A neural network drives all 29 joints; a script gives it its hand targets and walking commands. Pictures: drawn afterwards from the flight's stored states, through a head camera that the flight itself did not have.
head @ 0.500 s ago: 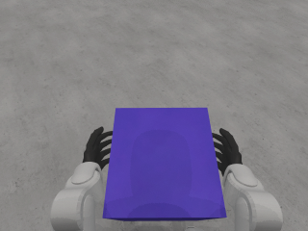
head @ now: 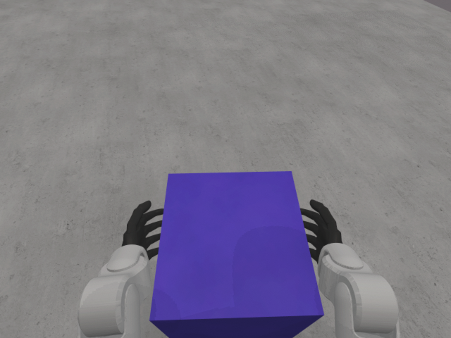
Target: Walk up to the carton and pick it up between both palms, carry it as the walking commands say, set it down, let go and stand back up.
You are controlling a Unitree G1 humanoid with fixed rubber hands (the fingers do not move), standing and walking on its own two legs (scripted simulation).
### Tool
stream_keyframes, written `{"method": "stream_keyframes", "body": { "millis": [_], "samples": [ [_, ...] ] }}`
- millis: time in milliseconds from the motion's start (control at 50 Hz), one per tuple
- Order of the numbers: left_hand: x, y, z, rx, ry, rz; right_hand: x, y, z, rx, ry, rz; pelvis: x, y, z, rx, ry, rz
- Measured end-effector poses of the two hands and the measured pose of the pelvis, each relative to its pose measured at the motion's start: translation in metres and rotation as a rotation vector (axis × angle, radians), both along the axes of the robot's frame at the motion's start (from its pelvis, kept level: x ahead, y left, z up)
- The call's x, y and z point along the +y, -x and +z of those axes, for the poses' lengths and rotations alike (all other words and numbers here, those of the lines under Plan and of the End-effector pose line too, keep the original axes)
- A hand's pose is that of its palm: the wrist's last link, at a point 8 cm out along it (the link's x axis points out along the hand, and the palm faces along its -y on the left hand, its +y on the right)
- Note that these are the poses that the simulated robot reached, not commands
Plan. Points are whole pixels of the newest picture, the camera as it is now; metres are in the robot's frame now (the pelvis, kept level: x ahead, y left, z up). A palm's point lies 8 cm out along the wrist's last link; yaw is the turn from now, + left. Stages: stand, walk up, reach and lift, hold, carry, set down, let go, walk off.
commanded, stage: carry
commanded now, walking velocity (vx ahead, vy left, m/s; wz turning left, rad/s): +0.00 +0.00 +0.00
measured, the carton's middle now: (231, 264) +0.25 +0.01 +0.01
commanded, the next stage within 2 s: none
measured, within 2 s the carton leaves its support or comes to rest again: neither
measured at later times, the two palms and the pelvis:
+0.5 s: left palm (169, 249) +0.23 +0.10 +0.10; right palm (368, 252) +0.23 -0.19 +0.10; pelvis -0.01 -0.05 +0.01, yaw +2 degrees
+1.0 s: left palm (159, 248) +0.23 +0.12 +0.10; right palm (361, 252) +0.23 -0.17 +0.11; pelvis -0.02 -0.04 +0.01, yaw +1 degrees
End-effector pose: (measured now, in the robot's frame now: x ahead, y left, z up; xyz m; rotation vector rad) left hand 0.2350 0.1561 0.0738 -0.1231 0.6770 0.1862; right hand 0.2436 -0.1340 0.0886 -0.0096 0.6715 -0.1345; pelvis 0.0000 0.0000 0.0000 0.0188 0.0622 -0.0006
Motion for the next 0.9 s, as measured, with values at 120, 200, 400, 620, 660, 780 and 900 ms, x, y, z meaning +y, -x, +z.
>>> {"method": "stream_keyframes", "body": {
  "millis": [120,200,400,620,660,780,900],
  "samples": [
    [-0.011,0.005,0.010,0.043,-0.031,-0.014,-0.011,0.010,-0.001,0.042,-0.033,-0.016,-0.007,0.006,0.013,-0.016,0.017,0.013],
    [-0.028,-0.003,0.027,-0.030,-0.049,-0.022,-0.028,0.006,0.010,-0.030,-0.053,-0.024,-0.021,0.007,0.013,-0.009,0.018,0.012],
    [-0.057,0.003,0.030,-0.027,-0.080,-0.031,-0.058,0.008,0.011,-0.028,-0.074,-0.027,-0.047,0.002,0.009,-0.031,0.003,0.030],
    [-0.045,0.010,0.028,-0.016,-0.046,0.000,-0.046,0.008,0.017,-0.017,-0.035,0.008,-0.046,0.010,0.012,-0.038,0.004,0.027],
    [-0.043,0.010,0.029,-0.018,-0.045,0.001,-0.044,0.008,0.018,-0.019,-0.034,0.009,-0.044,0.011,0.012,-0.037,0.006,0.027],
    [-0.041,0.010,0.030,-0.017,-0.048,-0.006,-0.041,0.011,0.018,-0.019,-0.036,0.002,-0.040,0.014,0.013,-0.036,0.009,0.024],
    [-0.040,0.009,0.030,-0.014,-0.045,-0.015,-0.041,0.013,0.018,-0.015,-0.034,-0.007,-0.037,0.015,0.013,-0.035,0.008,0.022]
  ]
}}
